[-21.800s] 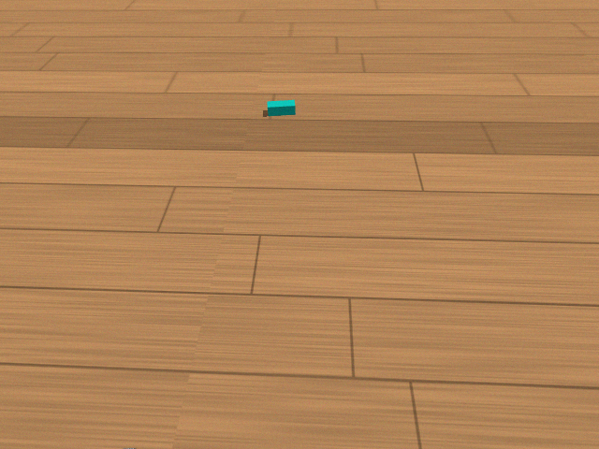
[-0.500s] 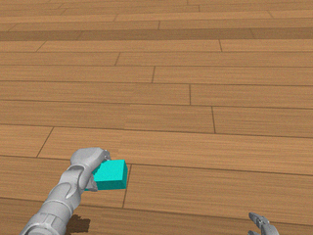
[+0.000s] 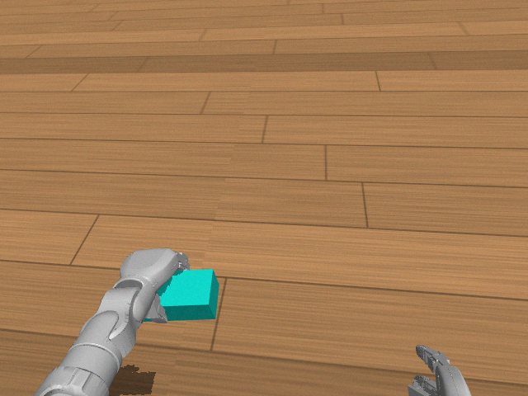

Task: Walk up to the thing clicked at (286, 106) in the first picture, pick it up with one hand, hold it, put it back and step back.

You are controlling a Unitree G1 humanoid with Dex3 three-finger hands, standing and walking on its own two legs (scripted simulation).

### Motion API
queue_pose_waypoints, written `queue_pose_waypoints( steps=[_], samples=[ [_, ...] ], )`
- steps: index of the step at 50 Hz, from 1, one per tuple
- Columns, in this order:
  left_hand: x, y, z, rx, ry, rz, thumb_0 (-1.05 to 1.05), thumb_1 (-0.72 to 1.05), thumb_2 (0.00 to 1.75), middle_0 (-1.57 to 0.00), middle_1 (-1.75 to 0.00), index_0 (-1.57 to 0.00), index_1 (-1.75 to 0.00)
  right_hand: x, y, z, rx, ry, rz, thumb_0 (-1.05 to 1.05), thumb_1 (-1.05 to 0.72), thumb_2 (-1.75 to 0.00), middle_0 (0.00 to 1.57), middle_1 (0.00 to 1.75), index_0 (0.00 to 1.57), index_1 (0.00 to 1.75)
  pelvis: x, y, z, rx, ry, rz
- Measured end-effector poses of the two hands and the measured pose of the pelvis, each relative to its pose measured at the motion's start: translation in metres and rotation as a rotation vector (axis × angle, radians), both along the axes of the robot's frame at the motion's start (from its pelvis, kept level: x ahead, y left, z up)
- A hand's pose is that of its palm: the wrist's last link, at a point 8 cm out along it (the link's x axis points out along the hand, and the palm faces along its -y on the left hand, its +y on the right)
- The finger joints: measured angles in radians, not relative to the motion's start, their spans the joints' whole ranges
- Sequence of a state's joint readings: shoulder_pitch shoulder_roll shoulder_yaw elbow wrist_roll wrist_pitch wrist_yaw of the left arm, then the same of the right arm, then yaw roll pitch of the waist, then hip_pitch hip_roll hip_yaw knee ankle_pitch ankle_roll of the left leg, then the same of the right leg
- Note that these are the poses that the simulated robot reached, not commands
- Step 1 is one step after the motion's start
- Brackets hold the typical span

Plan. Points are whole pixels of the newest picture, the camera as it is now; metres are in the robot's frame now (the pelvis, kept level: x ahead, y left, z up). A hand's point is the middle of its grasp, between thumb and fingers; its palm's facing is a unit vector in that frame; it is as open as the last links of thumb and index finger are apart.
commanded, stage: hold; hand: left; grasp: from above
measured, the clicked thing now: (169, 295) +0.30 +0.21 -0.07
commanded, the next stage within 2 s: crouch in 0.62 s
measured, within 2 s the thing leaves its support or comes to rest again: neither
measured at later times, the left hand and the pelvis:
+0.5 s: hand (155, 288) +0.29 +0.23 -0.03, palm faces -0.45 -0.05 -0.89, open 9.4 cm; pelvis +0.01 +0.00 +0.00, yaw +0 degrees
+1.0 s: hand (162, 299) +0.29 +0.22 -0.07, palm faces -0.48 -0.03 -0.87, open 9.4 cm; pelvis +0.00 +0.00 +0.00, yaw +1 degrees
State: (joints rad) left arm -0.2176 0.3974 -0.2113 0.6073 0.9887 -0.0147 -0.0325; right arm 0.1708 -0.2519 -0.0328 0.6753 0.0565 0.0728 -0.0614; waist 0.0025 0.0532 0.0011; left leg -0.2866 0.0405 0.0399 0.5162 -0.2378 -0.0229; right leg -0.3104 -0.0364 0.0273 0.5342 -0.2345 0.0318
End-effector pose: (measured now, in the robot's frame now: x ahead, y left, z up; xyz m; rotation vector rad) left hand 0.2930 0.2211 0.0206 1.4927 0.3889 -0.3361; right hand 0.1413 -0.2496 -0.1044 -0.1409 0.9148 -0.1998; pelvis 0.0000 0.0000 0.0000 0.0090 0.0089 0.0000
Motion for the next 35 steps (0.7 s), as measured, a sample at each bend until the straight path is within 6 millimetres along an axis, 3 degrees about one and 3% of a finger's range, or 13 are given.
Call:
queue_pose_waypoints(
  steps=[13,35],
  samples=[
    [0.0026,0.002,0.0006,-0.001,0.02,-0.008,-0.02,0.08,0.38,-0.81,-0.36,-0.82,-0.36,0.0092,0.0064,0.0041,0.006,-0.011,0.008,0.01,-0.9,-0.9,0.2,0.3,0.2,0.3,0.0038,0.002,0.002,0.0,-0.006,-0.001],
    [0.0077,0.0072,0.0027,0.005,0.007,-0.011,-0.02,0.08,0.38,-0.81,-0.37,-0.82,-0.36,0.0013,0.0061,0.0029,0.001,0.022,-0.01,0.01,-0.91,-0.9,0.2,0.3,0.2,0.3,0.0065,0.0056,0.0033,-0.003,-0.009,-0.002]
  ],
)
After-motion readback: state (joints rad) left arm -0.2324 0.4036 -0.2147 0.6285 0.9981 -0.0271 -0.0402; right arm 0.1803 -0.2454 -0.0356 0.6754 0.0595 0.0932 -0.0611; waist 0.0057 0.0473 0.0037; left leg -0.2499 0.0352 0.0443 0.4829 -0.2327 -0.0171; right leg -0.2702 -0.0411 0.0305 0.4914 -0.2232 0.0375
